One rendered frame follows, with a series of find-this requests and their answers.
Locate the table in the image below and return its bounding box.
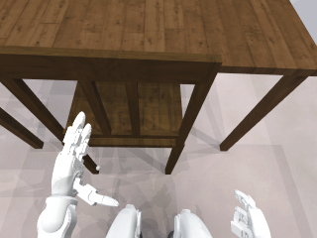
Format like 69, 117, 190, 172
0, 0, 317, 152

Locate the chair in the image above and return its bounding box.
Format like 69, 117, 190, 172
0, 45, 223, 175

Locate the left robot forearm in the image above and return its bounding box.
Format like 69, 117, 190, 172
37, 195, 78, 238

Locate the robot right hand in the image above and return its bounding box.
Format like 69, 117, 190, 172
231, 190, 271, 238

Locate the robot right thigh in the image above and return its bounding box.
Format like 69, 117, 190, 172
174, 212, 213, 238

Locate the robot thigh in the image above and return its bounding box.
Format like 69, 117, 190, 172
105, 208, 142, 238
174, 212, 213, 238

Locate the robot left thigh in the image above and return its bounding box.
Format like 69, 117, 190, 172
105, 208, 142, 238

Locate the robot left hand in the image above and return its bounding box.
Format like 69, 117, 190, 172
52, 111, 119, 207

